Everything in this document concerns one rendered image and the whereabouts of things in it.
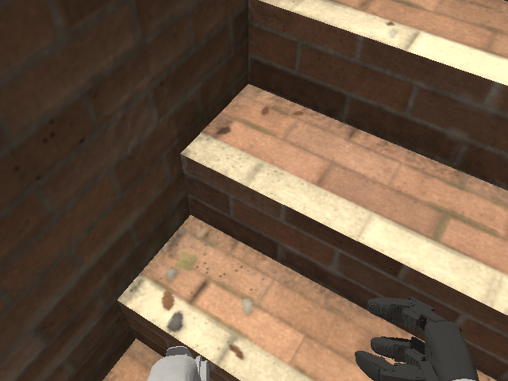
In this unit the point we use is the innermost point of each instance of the robot right hand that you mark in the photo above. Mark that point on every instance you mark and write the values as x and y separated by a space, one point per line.
444 356

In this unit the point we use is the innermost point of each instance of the left robot shin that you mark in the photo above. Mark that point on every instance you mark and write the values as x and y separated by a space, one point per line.
178 350

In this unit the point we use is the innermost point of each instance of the robot left thigh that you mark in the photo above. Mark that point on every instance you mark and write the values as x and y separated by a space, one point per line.
180 368

